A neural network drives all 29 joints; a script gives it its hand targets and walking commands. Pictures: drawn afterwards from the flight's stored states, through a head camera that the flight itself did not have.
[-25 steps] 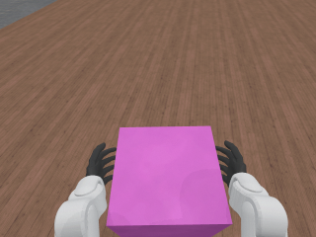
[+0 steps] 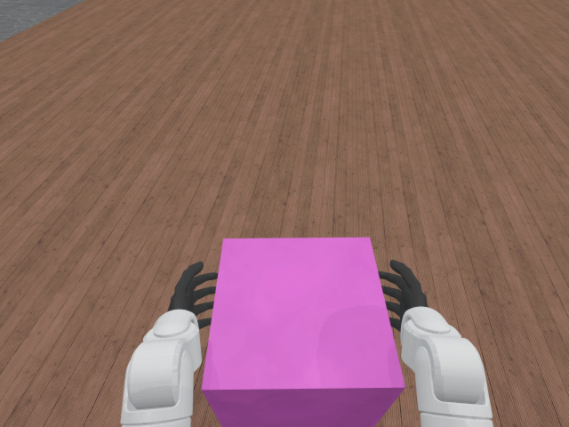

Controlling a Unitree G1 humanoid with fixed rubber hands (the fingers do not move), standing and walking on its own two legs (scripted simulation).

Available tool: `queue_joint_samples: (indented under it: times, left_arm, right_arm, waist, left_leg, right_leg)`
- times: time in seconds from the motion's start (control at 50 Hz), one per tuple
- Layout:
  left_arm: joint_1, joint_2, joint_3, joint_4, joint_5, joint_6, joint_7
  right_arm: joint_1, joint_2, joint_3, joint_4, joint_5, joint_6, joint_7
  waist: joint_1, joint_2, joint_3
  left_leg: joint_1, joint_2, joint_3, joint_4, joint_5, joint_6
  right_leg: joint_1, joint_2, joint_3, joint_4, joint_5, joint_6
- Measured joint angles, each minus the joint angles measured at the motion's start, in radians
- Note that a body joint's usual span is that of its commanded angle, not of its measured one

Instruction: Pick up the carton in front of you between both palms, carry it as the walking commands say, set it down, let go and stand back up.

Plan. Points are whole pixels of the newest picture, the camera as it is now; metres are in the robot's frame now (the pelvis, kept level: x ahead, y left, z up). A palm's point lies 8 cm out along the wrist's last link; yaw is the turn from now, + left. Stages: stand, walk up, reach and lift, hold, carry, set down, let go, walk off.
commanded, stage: carry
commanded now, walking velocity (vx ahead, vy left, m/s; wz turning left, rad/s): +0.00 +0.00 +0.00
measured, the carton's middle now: (296, 343) +0.25 +0.00 -0.02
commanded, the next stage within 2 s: hold in 1.62 s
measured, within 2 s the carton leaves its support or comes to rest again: neither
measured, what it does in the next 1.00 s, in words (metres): stands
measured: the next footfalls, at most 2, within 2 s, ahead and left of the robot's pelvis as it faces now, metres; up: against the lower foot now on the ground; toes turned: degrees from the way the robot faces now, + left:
none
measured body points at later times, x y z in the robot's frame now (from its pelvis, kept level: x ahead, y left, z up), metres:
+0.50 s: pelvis -0.02 -0.02 +0.00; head -0.03 -0.02 +0.45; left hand +0.27 +0.13 +0.02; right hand +0.27 -0.17 +0.02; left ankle +0.02 +0.09 -0.73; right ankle -0.08 -0.13 -0.73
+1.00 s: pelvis -0.03 -0.02 +0.00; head -0.04 -0.03 +0.45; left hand +0.26 +0.13 +0.03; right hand +0.26 -0.18 +0.03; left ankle +0.02 +0.09 -0.73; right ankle -0.08 -0.13 -0.73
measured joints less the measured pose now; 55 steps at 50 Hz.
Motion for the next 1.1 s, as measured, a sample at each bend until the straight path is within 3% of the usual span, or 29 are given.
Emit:
queue_joint_samples:
  times: [0.16,0.34,0.44,0.68,1.1]
  left_arm:
    - [-0.002,-0.007,0.022,0.116,0.028,-0.119,-0.016]
    - [-0.100,-0.007,0.066,0.373,0.084,-0.326,-0.035]
    - [-0.136,-0.011,0.090,0.431,0.085,-0.399,-0.037]
    - [-0.144,-0.013,0.094,0.375,0.090,-0.310,-0.045]
    - [-0.168,-0.016,0.100,0.382,0.101,-0.294,-0.052]
  right_arm:
    - [-0.022,0.000,-0.005,0.129,-0.020,-0.110,0.008]
    - [-0.111,0.002,-0.058,0.374,-0.084,-0.315,0.029]
    - [-0.142,0.005,-0.081,0.419,-0.085,-0.380,0.025]
    - [-0.160,0.008,-0.075,0.374,-0.094,-0.293,0.031]
    - [-0.171,0.010,-0.083,0.371,-0.106,-0.278,0.036]
  waist:
    - [0.002,0.011,0.028]
    - [0.010,0.016,0.032]
    - [0.004,0.023,0.042]
    - [0.004,0.020,0.034]
    - [0.007,0.024,0.041]
  left_leg:
    - [-0.015,0.011,-0.003,0.019,0.000,-0.007]
    - [-0.023,0.029,-0.011,0.024,0.013,-0.019]
    - [-0.031,0.038,-0.014,0.023,0.023,-0.024]
    - [-0.038,0.047,-0.019,0.025,0.031,-0.032]
    - [-0.046,0.051,-0.019,0.018,0.052,-0.033]
  right_leg:
    - [-0.017,0.007,-0.002,0.025,-0.006,-0.008]
    - [-0.023,0.024,-0.010,0.032,0.001,-0.025]
    - [-0.032,0.032,-0.013,0.034,0.008,-0.032]
    - [-0.042,0.039,-0.017,0.044,0.008,-0.042]
    - [-0.056,0.041,-0.020,0.049,0.020,-0.046]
